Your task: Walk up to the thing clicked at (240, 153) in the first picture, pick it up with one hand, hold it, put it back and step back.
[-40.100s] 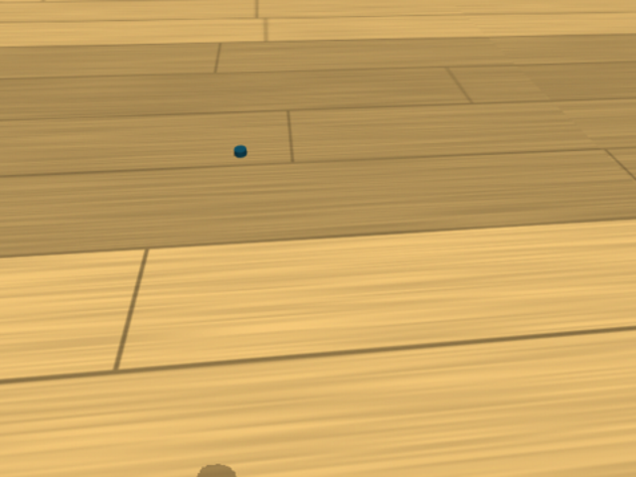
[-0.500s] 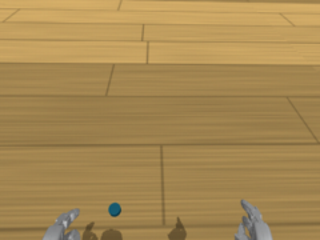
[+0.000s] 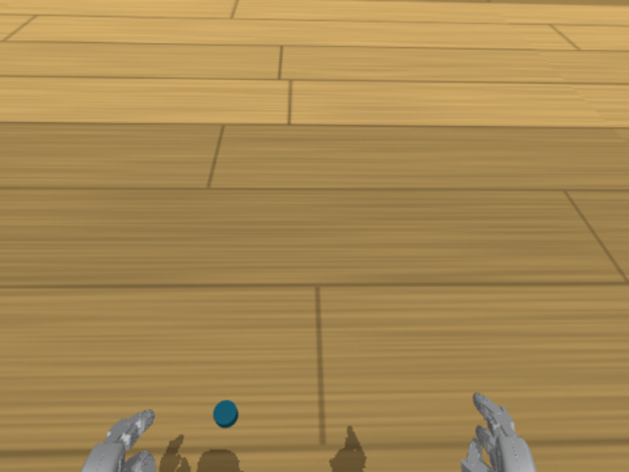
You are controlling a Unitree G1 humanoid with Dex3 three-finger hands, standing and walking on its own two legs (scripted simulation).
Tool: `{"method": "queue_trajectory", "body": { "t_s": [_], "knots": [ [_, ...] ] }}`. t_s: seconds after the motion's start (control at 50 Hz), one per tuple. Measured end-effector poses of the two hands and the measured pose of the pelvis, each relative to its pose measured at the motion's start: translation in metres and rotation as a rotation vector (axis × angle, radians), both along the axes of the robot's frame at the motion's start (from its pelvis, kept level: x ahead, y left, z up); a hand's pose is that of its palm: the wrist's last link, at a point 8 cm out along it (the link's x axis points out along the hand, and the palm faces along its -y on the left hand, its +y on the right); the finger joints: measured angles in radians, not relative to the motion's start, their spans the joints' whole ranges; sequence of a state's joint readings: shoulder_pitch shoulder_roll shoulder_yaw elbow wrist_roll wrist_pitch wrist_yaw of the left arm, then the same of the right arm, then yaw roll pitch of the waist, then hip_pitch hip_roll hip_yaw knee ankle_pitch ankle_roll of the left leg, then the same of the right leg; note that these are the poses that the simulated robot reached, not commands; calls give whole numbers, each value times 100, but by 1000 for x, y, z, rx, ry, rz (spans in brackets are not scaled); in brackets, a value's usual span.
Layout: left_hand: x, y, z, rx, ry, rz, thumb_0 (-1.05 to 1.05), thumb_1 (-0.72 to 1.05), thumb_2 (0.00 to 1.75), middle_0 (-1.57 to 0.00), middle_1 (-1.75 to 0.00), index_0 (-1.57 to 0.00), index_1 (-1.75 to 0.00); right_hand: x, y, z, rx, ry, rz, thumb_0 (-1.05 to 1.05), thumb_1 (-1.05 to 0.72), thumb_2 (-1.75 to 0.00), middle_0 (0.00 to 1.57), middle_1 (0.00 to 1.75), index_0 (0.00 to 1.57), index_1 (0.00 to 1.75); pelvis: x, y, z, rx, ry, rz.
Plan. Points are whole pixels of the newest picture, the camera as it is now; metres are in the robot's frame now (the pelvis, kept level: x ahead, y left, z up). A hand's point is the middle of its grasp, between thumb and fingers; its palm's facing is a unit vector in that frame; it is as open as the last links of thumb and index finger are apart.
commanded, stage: home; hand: left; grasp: from above
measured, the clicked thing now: (225, 414) +0.44 +0.23 -0.70
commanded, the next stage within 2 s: stand in 0.10 s
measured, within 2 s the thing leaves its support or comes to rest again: neither
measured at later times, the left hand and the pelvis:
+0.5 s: hand out of the picture +0.10 +0.24 -0.11, palm faces +0.03 -0.94 -0.33, open 7.4 cm; pelvis -0.01 +0.00 +0.03, yaw -1 degrees
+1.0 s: hand out of the picture +0.02 +0.24 -0.10, palm faces +0.03 -0.94 -0.33, open 7.4 cm; pelvis -0.02 +0.01 +0.06, yaw +0 degrees
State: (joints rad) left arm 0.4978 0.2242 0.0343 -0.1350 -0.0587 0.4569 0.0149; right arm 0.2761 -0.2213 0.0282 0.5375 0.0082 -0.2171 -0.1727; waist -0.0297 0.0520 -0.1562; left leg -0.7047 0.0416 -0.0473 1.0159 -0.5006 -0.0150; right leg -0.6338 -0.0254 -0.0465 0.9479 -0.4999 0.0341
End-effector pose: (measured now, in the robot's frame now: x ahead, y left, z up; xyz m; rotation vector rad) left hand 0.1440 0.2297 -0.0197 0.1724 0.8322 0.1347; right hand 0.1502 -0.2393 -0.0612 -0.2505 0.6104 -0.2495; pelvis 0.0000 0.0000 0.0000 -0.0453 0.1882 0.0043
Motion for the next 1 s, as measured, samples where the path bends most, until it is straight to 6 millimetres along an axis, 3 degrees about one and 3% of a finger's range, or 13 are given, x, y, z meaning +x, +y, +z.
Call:
{"method": "queue_trajectory", "body": {
  "t_s": [0.2,0.3,0.48,0.68,0.82,1.0],
  "knots": [
    [-1,-2,0,-1,-1,2,1,90,90,-20,-30,-20,-30,-1,-3,0,-4,1,-6,1,-90,-90,21,30,21,30,-1,-1,-1,1,2,0],
    [0,15,-26,104,-8,-43,1,90,90,-21,-30,-20,-30,-12,-11,-18,-48,262,140,1,-90,-90,21,30,20,30,-10,-2,11,31,-97,-8],
    [-52,49,-52,126,207,33,1,90,90,-21,-30,-20,-31,-55,-32,-12,-9,449,43,1,-90,-90,21,30,21,30,-12,4,31,42,-175,-15],
    [-109,55,-53,96,393,89,1,90,90,-20,-30,-20,-31,-93,-26,-8,27,575,-20,1,-90,-90,21,30,20,30,-11,10,52,39,-227,-14],
    [-127,56,-50,91,447,104,1,90,90,-21,-30,-20,-31,-107,-20,-8,53,615,-34,1,-90,-90,21,30,20,30,-14,11,60,45,-250,-14],
    [-131,56,-42,109,457,104,1,90,90,-21,-30,-20,-31,-113,-27,-7,66,628,-41,1,-90,-90,21,30,20,30,-18,6,64,47,-256,-11]
  ]
}}
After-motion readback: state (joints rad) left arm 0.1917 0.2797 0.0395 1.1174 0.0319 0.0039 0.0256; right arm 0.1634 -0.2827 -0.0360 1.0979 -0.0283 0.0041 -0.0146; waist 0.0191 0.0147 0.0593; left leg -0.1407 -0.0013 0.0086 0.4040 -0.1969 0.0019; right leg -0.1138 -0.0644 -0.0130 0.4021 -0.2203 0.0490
